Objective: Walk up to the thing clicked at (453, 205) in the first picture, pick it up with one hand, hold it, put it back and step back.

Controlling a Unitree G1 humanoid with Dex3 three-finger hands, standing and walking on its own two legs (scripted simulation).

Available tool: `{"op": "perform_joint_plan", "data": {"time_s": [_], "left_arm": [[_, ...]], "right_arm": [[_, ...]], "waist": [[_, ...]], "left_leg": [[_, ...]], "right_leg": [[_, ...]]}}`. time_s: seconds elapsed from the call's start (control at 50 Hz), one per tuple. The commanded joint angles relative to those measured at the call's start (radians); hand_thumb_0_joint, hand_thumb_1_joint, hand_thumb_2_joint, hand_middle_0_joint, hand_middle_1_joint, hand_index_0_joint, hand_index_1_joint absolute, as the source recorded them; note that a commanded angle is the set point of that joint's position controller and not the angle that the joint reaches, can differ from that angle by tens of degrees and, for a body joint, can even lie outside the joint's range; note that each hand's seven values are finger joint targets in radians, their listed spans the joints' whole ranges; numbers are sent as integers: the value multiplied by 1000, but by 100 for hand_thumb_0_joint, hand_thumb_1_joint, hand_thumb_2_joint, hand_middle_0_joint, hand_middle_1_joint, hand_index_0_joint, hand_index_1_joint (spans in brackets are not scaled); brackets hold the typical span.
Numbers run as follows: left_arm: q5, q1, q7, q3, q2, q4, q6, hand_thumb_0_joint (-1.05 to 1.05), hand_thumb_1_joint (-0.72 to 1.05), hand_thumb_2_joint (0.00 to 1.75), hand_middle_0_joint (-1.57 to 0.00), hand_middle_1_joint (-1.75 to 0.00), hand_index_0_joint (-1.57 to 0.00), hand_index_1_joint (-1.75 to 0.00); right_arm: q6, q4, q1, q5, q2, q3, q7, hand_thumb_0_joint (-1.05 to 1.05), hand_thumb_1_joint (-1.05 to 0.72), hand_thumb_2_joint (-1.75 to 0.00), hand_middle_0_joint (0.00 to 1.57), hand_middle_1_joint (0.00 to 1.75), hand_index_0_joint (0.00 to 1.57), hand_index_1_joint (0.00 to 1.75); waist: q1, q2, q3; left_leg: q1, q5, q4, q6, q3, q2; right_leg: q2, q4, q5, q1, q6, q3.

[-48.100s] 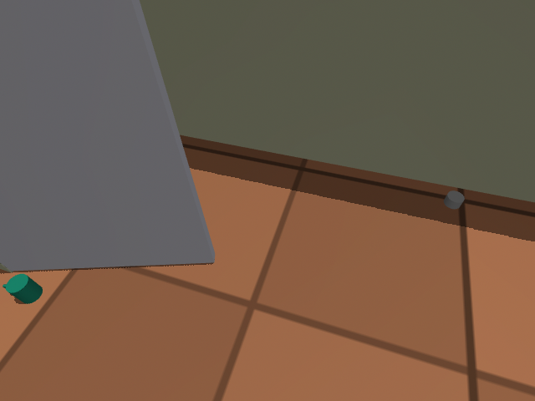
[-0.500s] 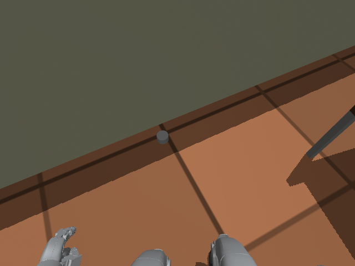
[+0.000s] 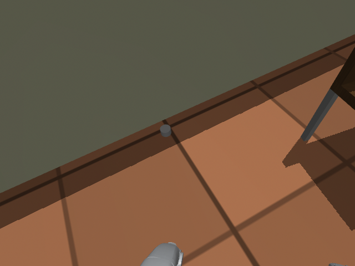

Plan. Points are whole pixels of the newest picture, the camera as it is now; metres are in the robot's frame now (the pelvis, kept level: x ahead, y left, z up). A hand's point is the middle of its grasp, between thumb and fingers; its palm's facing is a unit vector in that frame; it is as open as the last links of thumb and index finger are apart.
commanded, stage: step back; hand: left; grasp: from above
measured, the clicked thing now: (165, 130) +1.00 +0.25 -0.74
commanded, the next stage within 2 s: stand in 0.98 s
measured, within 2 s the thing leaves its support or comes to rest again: neither
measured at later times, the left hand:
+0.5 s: hand out of the picture +0.01 +0.26 -0.14, palm faces +0.11 -0.92 -0.38, open 7.4 cm
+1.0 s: hand out of the picture +0.10 +0.29 -0.14, palm faces +0.09 -0.93 -0.36, open 7.4 cm
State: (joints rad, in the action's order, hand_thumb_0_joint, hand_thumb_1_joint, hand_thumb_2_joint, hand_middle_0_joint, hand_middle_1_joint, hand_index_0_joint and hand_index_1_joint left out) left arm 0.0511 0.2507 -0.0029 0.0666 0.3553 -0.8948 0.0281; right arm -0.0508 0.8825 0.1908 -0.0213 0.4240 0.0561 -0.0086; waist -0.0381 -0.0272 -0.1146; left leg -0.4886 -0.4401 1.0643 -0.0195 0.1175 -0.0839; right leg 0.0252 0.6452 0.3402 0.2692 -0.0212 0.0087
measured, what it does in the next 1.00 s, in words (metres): steps on the spot: left foot, then left foot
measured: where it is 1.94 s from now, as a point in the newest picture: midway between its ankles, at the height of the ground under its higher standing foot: outside the picture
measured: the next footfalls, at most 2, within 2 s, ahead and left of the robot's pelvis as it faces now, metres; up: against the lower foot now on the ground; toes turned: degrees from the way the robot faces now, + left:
left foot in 0.14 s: +0.01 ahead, +0.14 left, +0.00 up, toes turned +2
left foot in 0.62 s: +0.06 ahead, +0.15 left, +0.00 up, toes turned +6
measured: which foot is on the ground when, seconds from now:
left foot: up 0.00-0.12, down 0.14-0.38, up 0.40-0.60, down 0.62-1.00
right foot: down 0.00-1.00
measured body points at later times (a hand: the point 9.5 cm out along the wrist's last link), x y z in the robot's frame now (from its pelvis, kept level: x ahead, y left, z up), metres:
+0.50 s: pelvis -0.02 -0.01 +0.00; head -0.02 -0.02 +0.45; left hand +0.01 +0.31 -0.11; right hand +0.08 -0.31 -0.13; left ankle -0.02 +0.13 -0.70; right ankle +0.00 -0.11 -0.73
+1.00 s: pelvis +0.02 +0.02 +0.01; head +0.04 +0.03 +0.46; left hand +0.09 +0.34 -0.11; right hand +0.17 -0.25 -0.11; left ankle +0.02 +0.15 -0.73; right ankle +0.00 -0.11 -0.73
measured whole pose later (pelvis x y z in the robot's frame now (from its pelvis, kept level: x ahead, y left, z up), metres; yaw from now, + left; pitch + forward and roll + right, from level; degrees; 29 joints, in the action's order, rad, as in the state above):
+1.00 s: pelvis +0.02 +0.02 +0.01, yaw +4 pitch -2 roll +0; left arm 0.01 0.08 0.00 0.03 0.36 -1.07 -0.02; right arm 0.01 1.07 0.04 -0.01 0.32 0.02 0.01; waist -0.02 0.00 -0.07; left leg -0.21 -0.25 0.50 -0.01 -0.01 0.03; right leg 0.03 0.47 0.30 0.13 0.02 -0.02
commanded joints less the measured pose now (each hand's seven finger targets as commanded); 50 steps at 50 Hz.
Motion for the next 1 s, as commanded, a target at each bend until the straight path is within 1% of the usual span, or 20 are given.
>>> {"op": "perform_joint_plan", "data": {"time_s": [0.0,0.06,0.1,0.12,0.14,0.16,0.2,0.3,0.32,0.36,0.38,0.46,0.56,0.6,0.62,0.64,0.66,0.74,0.84,0.98], "left_arm": [[-2,3,25,89,298,82,-51,0,90,90,-20,-30,-20,-30],[-8,-47,16,80,306,83,-44,0,90,90,-20,-30,-20,-30],[-14,-73,9,55,267,86,-36,0,90,90,-20,-30,-20,-30],[-16,-54,8,39,213,82,-33,0,90,90,-20,-30,-20,-30],[-36,-106,5,34,186,79,-36,0,90,90,-20,-30,-20,-30],[-24,-150,9,62,273,62,-40,0,90,90,-20,-30,-20,-30],[-38,-81,-5,53,228,34,-48,0,90,90,-20,-30,-20,-30],[-26,-15,-4,55,190,-40,-71,0,90,90,-20,-30,-20,-30],[-17,8,4,61,208,-49,-78,0,90,90,-20,-30,-20,-30],[-4,25,13,88,352,-52,-87,0,90,90,-20,-30,-20,-30],[-4,-35,13,90,357,-22,-91,0,90,90,-20,-30,-20,-30],[-14,-83,16,70,288,-18,-107,0,90,90,-20,-30,-20,-30],[-26,-144,8,47,264,-9,-84,0,90,90,-20,-30,-20,-30],[-34,-110,7,18,203,-9,-73,0,90,90,-20,-30,-20,-30],[-47,-102,4,6,165,-10,-67,0,90,90,-20,-30,-20,-30],[-55,-95,7,18,196,-38,-59,0,90,90,-20,-30,-20,-30],[-49,-96,8,17,203,-54,-60,0,90,90,-20,-30,-20,-30],[-44,-93,12,16,236,-96,-79,0,90,90,-20,-30,-20,-30],[-47,-149,21,13,229,-108,-77,0,90,90,-20,-30,-20,-30],[-50,-177,18,-9,189,-140,-66,0,90,90,-20,-30,-20,-30]], "right_arm": [[43,-77,-88,-11,145,40,-3,0,-90,-90,20,30,20,30],[55,-31,-48,-12,141,47,9,0,-90,-90,20,30,20,30],[69,25,62,-14,140,58,9,0,-90,-90,20,30,20,30],[76,42,98,-27,180,75,6,0,-90,-90,20,30,20,30],[81,24,42,-23,255,79,6,0,-90,-90,20,30,20,30],[82,8,15,-15,294,87,11,0,-90,-90,20,30,20,30],[98,-4,-59,-20,199,49,8,0,-90,-90,20,30,20,30],[73,10,-73,-11,174,45,19,0,-90,-90,20,30,20,30],[66,12,-62,-5,142,34,18,0,-90,-90,20,30,20,30],[60,-4,-75,-2,105,28,5,0,-90,-90,20,30,20,30],[61,9,-58,-6,149,40,1,0,-90,-90,20,30,20,30],[80,49,14,-3,124,36,13,0,-90,-90,20,30,20,30],[84,78,24,-9,97,42,18,0,-90,-90,20,30,20,30],[92,79,14,-19,124,49,6,0,-90,-90,20,30,20,30],[99,63,-21,-18,172,48,1,0,-90,-90,20,30,20,30],[98,57,-74,-5,210,48,4,0,-90,-90,20,30,20,30],[93,59,-103,-5,202,44,7,0,-90,-90,20,30,20,30],[87,83,-145,8,139,16,5,0,-90,-90,20,30,20,30],[89,123,-137,12,133,16,0,0,-90,-90,20,30,20,30],[89,148,-157,12,137,5,-3,0,-90,-90,20,30,20,30]], "waist": [[-55,198,85],[-20,216,61],[43,144,100],[57,6,121],[60,-167,85],[76,-109,-10],[13,-48,-9],[-4,-115,61],[-19,-63,82],[-46,186,25],[-22,123,-36],[16,117,43],[46,137,91],[52,65,128],[33,-66,137],[13,-69,144],[11,-47,141],[10,-53,124],[29,-13,201],[30,19,189]], "left_leg": [[-52,-79,-242,-8,-34,67],[164,-88,-462,11,-115,70],[396,96,-694,43,-126,48],[515,-15,-722,76,60,142],[366,-384,-849,189,413,355],[154,-455,-892,274,480,430],[192,-252,-827,229,302,337],[105,-108,-679,132,70,233],[59,-61,-578,106,26,200],[-89,-153,-211,45,-27,32],[-74,-126,-136,38,28,79],[42,-7,-242,24,3,123],[292,174,-565,21,-150,79],[396,290,-642,51,-39,148],[334,219,-723,101,173,292],[234,139,-724,184,210,355],[195,126,-715,184,177,343],[207,319,-627,58,5,211],[337,618,-599,68,-40,215],[385,693,-661,65,-22,233]], "right_leg": [[238,-241,79,-174,-178,284],[239,-275,185,-8,-170,257],[180,-156,141,93,-108,159],[125,-24,170,240,-66,100],[-10,120,211,304,-1,-41],[21,242,249,222,-2,32],[39,208,149,187,-5,60],[-50,-185,6,-137,-8,-71],[-35,-237,-9,-226,-17,-27],[323,-459,441,-114,-165,525],[387,-475,453,-28,-224,570],[261,-366,37,-56,-164,274],[192,-216,-182,36,-118,99],[127,-95,-272,90,-55,45],[47,-42,-116,92,-3,8],[2,-35,85,-15,4,-27],[9,-70,100,-71,-2,-16],[79,-210,-216,-142,-27,63],[91,-194,-415,-177,-14,36],[90,-233,-455,-193,12,34]]}}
